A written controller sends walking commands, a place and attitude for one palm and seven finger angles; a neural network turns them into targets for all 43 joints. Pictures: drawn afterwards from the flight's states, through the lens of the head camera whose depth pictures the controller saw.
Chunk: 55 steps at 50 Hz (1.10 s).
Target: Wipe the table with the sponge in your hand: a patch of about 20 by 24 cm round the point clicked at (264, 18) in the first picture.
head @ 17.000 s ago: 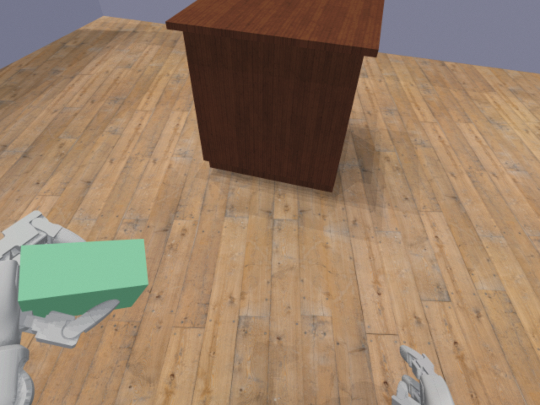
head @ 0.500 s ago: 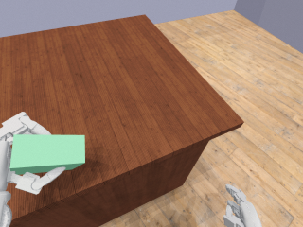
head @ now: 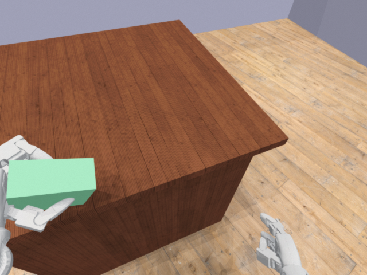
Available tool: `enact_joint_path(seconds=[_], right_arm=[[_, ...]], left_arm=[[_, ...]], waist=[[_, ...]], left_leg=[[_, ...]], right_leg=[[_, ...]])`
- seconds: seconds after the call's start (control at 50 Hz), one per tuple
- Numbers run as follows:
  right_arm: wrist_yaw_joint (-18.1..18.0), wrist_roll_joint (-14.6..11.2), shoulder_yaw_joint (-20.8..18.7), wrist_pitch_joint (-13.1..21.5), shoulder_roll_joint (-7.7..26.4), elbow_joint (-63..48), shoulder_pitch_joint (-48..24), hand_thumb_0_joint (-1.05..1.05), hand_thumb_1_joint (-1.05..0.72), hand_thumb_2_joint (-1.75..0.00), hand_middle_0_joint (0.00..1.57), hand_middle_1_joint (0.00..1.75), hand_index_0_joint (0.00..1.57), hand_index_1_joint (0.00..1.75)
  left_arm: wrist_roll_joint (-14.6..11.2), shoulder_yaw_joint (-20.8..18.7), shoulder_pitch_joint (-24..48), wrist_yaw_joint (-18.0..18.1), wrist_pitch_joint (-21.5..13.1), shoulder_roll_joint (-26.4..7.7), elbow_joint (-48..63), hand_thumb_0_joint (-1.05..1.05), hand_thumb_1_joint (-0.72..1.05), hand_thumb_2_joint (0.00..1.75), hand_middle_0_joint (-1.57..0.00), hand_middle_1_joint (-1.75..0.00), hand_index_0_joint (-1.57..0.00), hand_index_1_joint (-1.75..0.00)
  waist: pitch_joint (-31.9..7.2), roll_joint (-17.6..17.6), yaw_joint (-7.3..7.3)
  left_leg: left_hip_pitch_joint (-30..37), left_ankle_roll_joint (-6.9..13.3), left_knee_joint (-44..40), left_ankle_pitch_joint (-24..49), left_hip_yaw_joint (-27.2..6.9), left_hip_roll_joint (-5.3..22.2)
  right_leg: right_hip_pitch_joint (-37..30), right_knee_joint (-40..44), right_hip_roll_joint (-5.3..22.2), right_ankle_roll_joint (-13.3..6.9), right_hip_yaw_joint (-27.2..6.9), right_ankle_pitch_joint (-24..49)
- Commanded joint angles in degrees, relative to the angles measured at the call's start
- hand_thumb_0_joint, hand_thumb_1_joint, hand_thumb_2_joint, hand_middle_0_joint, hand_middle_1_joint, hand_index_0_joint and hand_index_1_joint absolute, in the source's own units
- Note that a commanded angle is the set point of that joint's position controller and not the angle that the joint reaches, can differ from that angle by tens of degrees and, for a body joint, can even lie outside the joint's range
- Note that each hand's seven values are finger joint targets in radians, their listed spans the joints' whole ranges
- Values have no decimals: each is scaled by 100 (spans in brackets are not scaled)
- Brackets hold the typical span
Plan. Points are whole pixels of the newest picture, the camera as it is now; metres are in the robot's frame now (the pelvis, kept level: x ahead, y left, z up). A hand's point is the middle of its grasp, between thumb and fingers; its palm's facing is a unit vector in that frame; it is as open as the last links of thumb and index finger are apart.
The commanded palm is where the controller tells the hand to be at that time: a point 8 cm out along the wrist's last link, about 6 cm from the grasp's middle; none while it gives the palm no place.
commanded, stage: shuffle to correct the standing spot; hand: left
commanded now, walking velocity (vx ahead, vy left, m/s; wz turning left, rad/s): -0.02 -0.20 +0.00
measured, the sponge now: (64, 184) +0.23 +0.22 +0.13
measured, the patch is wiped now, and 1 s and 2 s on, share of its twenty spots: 0.00 0.00 0.00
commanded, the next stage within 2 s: come to a stop and stand still in 1.04 s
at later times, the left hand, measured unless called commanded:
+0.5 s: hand (51, 198) +0.19 +0.21 +0.16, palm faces +0.36 -0.86 -0.35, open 9.3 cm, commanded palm +0.14 +0.26 +0.18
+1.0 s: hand (75, 165) +0.25 +0.20 +0.16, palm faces +0.34 -0.85 -0.39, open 9.3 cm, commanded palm +0.19 +0.24 +0.18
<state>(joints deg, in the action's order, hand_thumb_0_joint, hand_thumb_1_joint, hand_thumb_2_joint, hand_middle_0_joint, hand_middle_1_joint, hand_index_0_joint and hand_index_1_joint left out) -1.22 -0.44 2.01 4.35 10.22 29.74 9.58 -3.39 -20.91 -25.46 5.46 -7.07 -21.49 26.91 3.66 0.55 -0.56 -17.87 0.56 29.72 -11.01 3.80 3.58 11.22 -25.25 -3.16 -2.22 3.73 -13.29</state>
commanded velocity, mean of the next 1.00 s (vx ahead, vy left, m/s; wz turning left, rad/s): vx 0.04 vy -0.19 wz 0.00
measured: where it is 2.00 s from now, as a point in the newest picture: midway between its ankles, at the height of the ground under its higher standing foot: outside the picture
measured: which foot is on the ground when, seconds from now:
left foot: down 0.00-1.00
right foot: down 0.00-1.00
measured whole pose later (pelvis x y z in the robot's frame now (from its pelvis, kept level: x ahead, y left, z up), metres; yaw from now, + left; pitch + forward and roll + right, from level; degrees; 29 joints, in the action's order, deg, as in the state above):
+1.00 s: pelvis +0.03 -0.04 -0.01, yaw +1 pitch -1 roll -2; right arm -2.2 -1.1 0.8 3.2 11.6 31.6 10.7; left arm -5.8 -20.8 -25.9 5.7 -5.5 -22.8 31.5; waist 3.8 1.0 0.5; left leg -17.5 -2.6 34.5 -15.8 1.2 5.9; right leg 9.8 -28.7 -5.7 -5.4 5.7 -18.3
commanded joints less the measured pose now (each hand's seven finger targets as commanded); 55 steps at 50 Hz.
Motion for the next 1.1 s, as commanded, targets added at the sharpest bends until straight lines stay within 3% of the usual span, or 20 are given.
enact_joint_path(seconds=[0.0,0.08,0.1,0.26,0.32,0.42,0.48,0.54,0.58,0.64,0.72,0.78,0.8,0.88,0.9,0.94,0.98,1.0,1.06,1.08], right_arm=[[-109,27,-330,266,810,-820,-335,0,-90,-90,20,30,20,30],[-144,-5,-367,328,882,-786,-369,0,-90,-90,20,30,20,30],[-140,16,-347,316,856,-762,-317,0,-90,-90,20,30,20,30],[-154,-26,-389,302,856,-710,-245,0,-90,-90,20,30,20,30],[-154,-18,-370,321,861,-729,-280,0,-90,-90,20,30,20,30],[-174,-9,-371,327,849,-706,-249,0,-90,-90,20,30,20,30],[-196,-11,-360,322,827,-664,-255,0,-90,-90,20,30,20,30],[-202,-12,-350,312,791,-598,-165,0,-90,-90,20,30,20,30],[-213,-44,-326,323,782,-568,-229,0,-90,-90,20,30,20,30],[-201,-30,-334,323,822,-562,-208,0,-90,-90,20,30,20,30],[-190,-41,-307,270,784,-619,-310,0,-90,-90,20,30,20,30],[-175,-79,-293,279,767,-591,-338,0,-90,-90,20,30,20,30],[-164,-54,-298,269,761,-567,-275,0,-90,-90,20,30,20,30],[-160,-54,-342,212,820,-645,-355,0,-90,-90,20,30,20,30],[-145,-36,-337,177,801,-631,-277,0,-90,-90,20,30,20,30],[-126,-46,-374,143,821,-658,-253,0,-90,-90,20,30,20,30],[-115,-83,-385,115,787,-662,-295,0,-90,-90,20,30,20,30],[-110,-65,-403,82,812,-639,-215,0,-90,-90,20,30,20,30],[-112,-68,-458,54,836,-698,-247,0,-90,-90,20,30,20,30],[-120,-70,-428,56,843,-731,-370,0,-90,-90,20,30,20,30]], left_arm=[[-103,-584,546,125,-417,-879,1593,0,10,130,-120,-160,-120,-160],[-71,-609,724,162,-386,-1020,1570,0,10,130,-120,-160,-120,-160],[-75,-461,727,156,-389,-822,1488,0,10,130,-120,-160,-120,-160],[-110,-483,696,168,-310,-866,1313,0,10,130,-120,-160,-120,-160],[-115,-459,660,183,-318,-867,1576,0,10,130,-120,-160,-120,-160],[-133,-587,484,200,-311,-953,1681,0,10,130,-120,-160,-120,-160],[-144,-675,472,209,-274,-1048,1600,0,10,130,-120,-160,-120,-160],[-198,-553,485,194,-212,-900,1351,0,10,130,-120,-160,-120,-160],[-208,-556,599,207,-186,-961,1378,0,10,130,-120,-160,-120,-160],[-249,-450,650,179,-197,-846,1407,0,10,130,-120,-160,-120,-160],[-224,-479,638,164,-187,-919,1424,0,10,130,-120,-160,-120,-160],[-252,-611,701,197,-223,-1111,1687,0,10,130,-120,-160,-120,-160],[-267,-512,619,197,-245,-961,1704,0,10,130,-120,-160,-120,-160],[-255,-736,277,173,-233,-1171,1807,0,10,130,-120,-160,-120,-160],[-262,-611,196,145,-233,-989,1746,0,10,130,-120,-160,-120,-160],[-269,-694,155,115,-226,-1058,1650,0,10,130,-120,-160,-120,-160],[-265,-770,0,128,-175,-1128,1575,0,10,130,-120,-160,-120,-160],[-292,-648,-87,106,-175,-955,1471,0,10,130,-120,-160,-120,-160],[-330,-807,-135,90,-200,-1102,1553,0,10,130,-120,-160,-120,-160],[-314,-800,-153,104,-195,-1149,1686,0,10,130,-120,-160,-120,-160]], waist=[[-916,461,26],[-650,617,38],[-662,577,40],[-550,217,44],[-622,584,49],[-609,587,53],[-536,502,88],[-504,64,114],[-556,96,140],[-612,273,143],[-336,402,109],[-590,217,116],[-715,327,132],[-1004,878,68],[-1051,776,75],[-1027,553,65],[-1178,166,86],[-1223,27,121],[-1286,63,119],[-1239,344,93]], left_leg=[[474,113,-545,-751,-449,469],[396,103,-558,-1314,-489,446],[360,123,-601,-1412,-547,467],[234,106,-161,-1637,-461,392],[255,163,-377,-1690,-676,520],[114,176,-380,-1886,-750,574],[146,162,-171,-1769,-648,487],[46,152,248,-1552,-505,385],[294,144,428,-1182,-386,298],[324,214,108,-976,-640,476],[64,240,-57,-1352,-751,551],[311,165,336,-434,-453,360],[452,181,303,-61,-455,400],[891,294,64,1483,-791,728],[890,305,93,1683,-804,766],[800,232,287,2016,-654,741],[816,148,564,2063,-388,575],[792,144,680,1996,-275,512],[850,149,579,2079,-253,514],[997,168,393,2374,-351,554]], right_leg=[[184,569,604,83,-443,133],[542,717,574,37,-554,-508],[507,684,521,41,-492,-546],[762,759,587,-80,-627,-1026],[669,497,483,-59,-508,-813],[540,446,430,-85,-497,-908],[663,526,534,-172,-665,-1027],[684,623,660,-260,-860,-1042],[783,619,818,-350,-1011,-885],[623,255,652,-240,-707,-363],[584,399,562,-144,-680,-533],[301,411,839,-302,-882,216],[216,257,801,-278,-722,567],[61,-138,517,21,-378,1251],[-31,-86,444,61,-278,1310],[-259,133,508,55,-317,1673],[-446,97,711,-26,-477,2291],[-495,61,757,-44,-470,2569],[-528,-93,852,24,-477,2955],[-385,-152,837,71,-489,2916]])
